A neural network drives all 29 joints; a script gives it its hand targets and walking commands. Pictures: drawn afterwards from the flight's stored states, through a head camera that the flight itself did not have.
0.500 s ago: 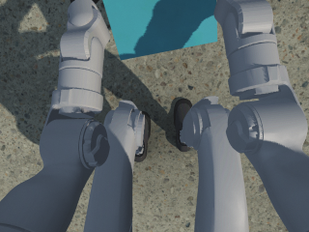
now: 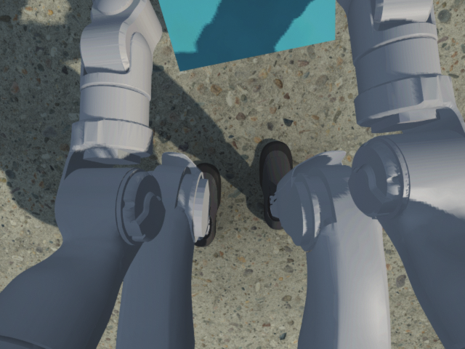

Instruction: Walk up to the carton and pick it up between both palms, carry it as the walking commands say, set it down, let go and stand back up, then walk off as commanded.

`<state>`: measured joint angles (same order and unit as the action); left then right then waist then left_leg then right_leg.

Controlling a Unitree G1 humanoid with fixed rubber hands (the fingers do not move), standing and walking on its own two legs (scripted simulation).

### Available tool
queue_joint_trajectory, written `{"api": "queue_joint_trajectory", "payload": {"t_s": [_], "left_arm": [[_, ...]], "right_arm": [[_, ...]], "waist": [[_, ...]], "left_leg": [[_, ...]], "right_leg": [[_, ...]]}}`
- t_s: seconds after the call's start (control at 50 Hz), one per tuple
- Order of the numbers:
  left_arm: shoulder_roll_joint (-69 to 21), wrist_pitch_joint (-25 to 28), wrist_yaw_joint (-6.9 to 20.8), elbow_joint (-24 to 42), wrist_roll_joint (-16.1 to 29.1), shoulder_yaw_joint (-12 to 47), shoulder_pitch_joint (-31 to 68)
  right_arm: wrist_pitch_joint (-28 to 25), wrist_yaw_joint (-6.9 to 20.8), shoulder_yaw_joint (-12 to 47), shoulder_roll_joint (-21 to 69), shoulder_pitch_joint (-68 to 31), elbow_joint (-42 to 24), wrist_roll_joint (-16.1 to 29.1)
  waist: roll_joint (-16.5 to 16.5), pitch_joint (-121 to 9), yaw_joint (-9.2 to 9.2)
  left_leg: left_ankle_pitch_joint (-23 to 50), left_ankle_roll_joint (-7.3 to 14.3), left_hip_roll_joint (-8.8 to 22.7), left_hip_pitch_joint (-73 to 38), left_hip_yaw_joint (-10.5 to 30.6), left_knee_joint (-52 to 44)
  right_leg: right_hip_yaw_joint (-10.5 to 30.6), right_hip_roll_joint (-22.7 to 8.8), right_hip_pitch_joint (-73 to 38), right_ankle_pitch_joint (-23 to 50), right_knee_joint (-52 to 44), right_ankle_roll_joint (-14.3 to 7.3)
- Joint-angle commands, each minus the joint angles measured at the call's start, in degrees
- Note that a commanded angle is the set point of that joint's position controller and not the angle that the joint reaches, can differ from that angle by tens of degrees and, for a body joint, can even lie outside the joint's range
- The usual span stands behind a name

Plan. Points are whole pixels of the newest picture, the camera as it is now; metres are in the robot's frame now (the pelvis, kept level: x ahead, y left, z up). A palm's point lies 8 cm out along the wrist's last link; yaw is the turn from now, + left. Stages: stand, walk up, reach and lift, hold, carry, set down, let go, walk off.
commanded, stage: set down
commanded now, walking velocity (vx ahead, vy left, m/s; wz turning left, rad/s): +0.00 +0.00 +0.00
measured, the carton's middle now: out of the picture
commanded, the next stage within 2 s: none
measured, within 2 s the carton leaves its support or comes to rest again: neither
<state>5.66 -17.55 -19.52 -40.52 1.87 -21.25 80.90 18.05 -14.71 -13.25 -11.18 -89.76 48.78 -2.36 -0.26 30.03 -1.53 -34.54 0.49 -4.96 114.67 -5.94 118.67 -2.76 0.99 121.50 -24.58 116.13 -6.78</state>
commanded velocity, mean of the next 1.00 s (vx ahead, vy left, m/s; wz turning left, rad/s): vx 0.00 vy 0.00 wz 0.00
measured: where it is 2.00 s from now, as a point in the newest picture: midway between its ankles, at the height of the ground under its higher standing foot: (239, 209)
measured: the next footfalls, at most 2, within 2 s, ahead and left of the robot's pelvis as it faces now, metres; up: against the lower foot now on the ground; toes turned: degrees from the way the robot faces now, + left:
none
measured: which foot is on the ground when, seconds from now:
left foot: down 0.00-1.00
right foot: down 0.00-1.00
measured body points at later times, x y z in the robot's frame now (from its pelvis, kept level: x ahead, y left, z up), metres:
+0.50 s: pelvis +0.03 +0.00 -0.04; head +0.41 -0.04 +0.18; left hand +0.60 +0.11 -0.21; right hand +0.61 -0.17 -0.21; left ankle +0.12 +0.10 -0.38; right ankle +0.16 -0.08 -0.38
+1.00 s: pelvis +0.03 +0.00 -0.05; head +0.41 -0.03 +0.18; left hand +0.60 +0.11 -0.21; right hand +0.62 -0.17 -0.21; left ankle +0.12 +0.10 -0.38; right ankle +0.16 -0.08 -0.38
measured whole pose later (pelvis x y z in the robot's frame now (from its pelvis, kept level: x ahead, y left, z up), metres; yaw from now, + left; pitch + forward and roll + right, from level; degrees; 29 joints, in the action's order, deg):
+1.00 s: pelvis +0.03 +0.00 -0.05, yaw +2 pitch +32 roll +5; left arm 7.6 -12.6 -12.5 -50.7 1.6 -20.3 86.8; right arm 12.6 -10.7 -13.2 -16.5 -91.9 57.1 -2.4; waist -0.3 28.7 -1.3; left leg -40.0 0.5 -6.5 121.9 -6.1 129.3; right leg -3.8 -0.2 129.0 -30.0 127.1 -7.7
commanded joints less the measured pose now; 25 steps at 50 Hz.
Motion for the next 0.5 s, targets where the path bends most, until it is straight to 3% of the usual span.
{"api": "queue_joint_trajectory", "payload": {"t_s": [0.0,0.08,0.14,0.24,0.34,0.48], "left_arm": [[-47.59,3.49,25.46,10.63,8.09,30.5,55.78],[-46.09,3.96,25.78,8.86,7.76,30.09,53.77],[-46.73,4.03,26.39,4.02,6.62,28.24,48.46],[-45.12,5.24,26.97,2.6,6.49,26.71,44.78],[-44.91,5.96,27.11,0.17,7.29,26.79,42.05],[-48.14,5.86,26.97,-0.36,6.58,27.36,38.96]], "right_arm": [[-0.9,23.57,21.99,53.87,-31.19,0.65,6.76],[-0.9,23.75,20.4,53.47,-26.12,5.98,5.71],[-1.77,24.31,20.34,52.58,-24.89,6.28,5.51],[-2.88,24.57,21.83,51.83,-23.23,6.22,6.57],[-4.06,24.32,23.59,50.09,-23.72,5.11,8.25],[-4.63,25.64,23.15,50.46,-21.49,7.87,9.6]], "waist": [[2.46,-107.47,3.18],[2.07,-101.67,2.59],[2.61,-96.0,3.8],[4.31,-93.28,5.09],[4.83,-92.33,4.66],[3.45,-86.42,3.91]], "left_leg": [[10.53,0.71,-3.35,-10.26,3.4,-8.12],[9.93,0.55,-3.19,-6.33,3.23,-6.53],[10.35,0.77,-3.0,-3.51,3.25,-5.49],[12.21,0.93,-2.93,1.26,3.34,-3.19],[13.66,0.95,-2.89,3.72,3.62,-1.06],[15.55,0.99,-3.25,0.84,4.22,-0.46]], "right_leg": [[10.27,3.67,-64.42,19.38,-2.98,3.15],[10.52,3.4,-62.53,21.13,-1.34,3.07],[10.42,3.28,-59.38,22.17,-0.12,3.03],[11.38,3.07,-60.28,27.78,2.35,2.96],[11.87,2.88,-61.25,32.39,4.4,2.97],[10.5,3.56,-53.41,29.7,5.28,2.94]]}}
